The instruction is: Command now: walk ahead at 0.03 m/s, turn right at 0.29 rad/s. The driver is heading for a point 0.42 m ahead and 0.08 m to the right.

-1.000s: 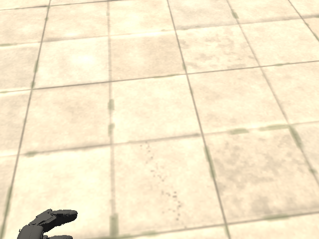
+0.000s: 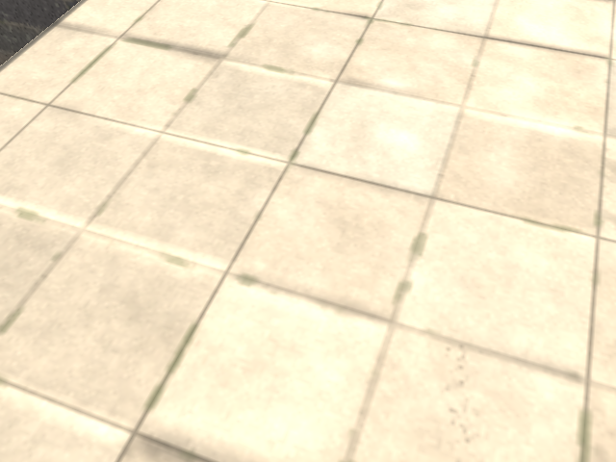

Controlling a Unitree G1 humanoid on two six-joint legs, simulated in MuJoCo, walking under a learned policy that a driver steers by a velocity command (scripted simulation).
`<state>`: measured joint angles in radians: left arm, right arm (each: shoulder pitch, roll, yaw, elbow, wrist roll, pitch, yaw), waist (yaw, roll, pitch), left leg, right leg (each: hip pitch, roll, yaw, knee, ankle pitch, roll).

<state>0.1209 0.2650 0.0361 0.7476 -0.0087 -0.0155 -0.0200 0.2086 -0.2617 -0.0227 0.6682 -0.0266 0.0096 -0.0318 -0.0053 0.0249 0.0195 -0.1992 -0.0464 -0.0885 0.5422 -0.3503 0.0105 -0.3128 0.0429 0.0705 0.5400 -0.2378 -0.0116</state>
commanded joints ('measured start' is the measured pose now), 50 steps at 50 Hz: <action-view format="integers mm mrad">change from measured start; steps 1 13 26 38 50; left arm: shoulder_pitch -28 -24 -25 -50 -12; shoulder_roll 191 187 132 112 125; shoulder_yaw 53 91 78 40 42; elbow -79 -116 -183 -152 -91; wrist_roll -8 -19 -19 19 33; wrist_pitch -8 43 77 20 16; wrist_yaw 10 21 -19 40 56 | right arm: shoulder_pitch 36 -5 -26 6 -25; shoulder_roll -127 -156 -221 -102 -208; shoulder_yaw -56 -85 -113 -65 -78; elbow -70 -104 -64 -31 -65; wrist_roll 7 9 61 24 34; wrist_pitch -6 -21 -8 3 -12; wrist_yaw -18 -12 3 -4 14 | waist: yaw -12 14 3 -13 26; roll -175 41 137 -146 168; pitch -116 -56 -75 -134 -36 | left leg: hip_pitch -75 171 133 -223 -99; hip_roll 5 401 328 104 225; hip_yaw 29 -213 117 49 -189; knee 56 -143 -32 417 -136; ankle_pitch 106 790 690 7 325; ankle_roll -25 250 143 -103 113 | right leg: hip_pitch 154 -339 -8 107 52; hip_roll -201 -18 -22 -204 -9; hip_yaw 310 65 -172 107 -109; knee -86 622 8 -209 69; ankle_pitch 423 -345 -17 348 -52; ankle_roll -175 75 30 -207 5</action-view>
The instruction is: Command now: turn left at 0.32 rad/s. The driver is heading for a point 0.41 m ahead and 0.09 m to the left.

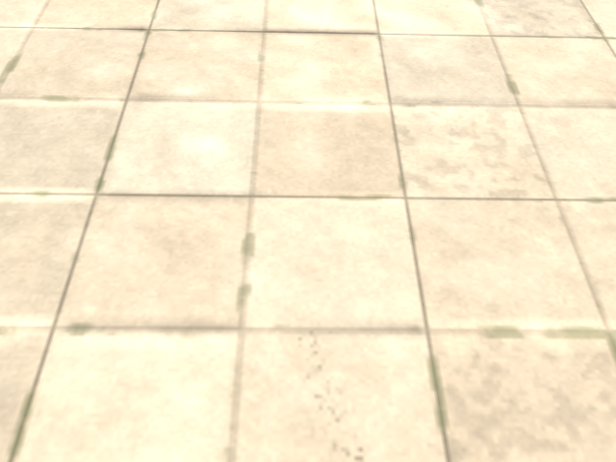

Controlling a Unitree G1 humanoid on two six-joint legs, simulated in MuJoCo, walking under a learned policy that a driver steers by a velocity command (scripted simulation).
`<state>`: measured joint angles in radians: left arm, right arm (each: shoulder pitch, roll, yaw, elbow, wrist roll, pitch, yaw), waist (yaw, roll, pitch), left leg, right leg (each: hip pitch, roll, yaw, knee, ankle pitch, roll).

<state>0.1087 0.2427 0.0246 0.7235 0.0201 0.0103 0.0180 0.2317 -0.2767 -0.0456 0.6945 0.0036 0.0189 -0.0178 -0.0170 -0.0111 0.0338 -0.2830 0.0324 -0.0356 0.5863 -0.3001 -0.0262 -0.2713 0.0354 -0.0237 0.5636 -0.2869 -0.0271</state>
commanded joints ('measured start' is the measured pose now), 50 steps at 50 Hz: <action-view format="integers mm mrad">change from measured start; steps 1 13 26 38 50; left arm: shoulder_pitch -29 100 227 186 -24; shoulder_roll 126 174 260 200 77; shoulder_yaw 53 78 102 60 21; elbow -80 -69 14 -8 -53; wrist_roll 0 -27 -39 -47 -19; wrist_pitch -5 -58 -76 -99 -91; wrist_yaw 21 0 -16 -29 -67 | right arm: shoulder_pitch -37 -78 -249 3 76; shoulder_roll -178 -153 -72 -113 -161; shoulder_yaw -50 -65 -16 -34 -41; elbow -91 -160 -235 -118 27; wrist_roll -3 20 29 -5 0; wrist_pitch -23 -8 -42 -97 -84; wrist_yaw -2 1 63 50 -6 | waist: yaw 26 43 122 15 -18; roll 240 -80 -88 122 77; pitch -51 17 55 -66 -13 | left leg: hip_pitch -2 -551 -362 198 245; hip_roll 179 19 54 203 154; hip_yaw -317 -125 65 -218 66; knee -210 546 138 -377 -348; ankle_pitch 260 -115 76 151 761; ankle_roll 182 7 21 248 169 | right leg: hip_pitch -24 255 268 -410 -275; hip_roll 13 -357 -331 -214 -85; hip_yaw -8 409 -26 88 13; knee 89 -376 -405 639 17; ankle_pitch -9 -238 107 60 400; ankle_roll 26 -202 -141 20 36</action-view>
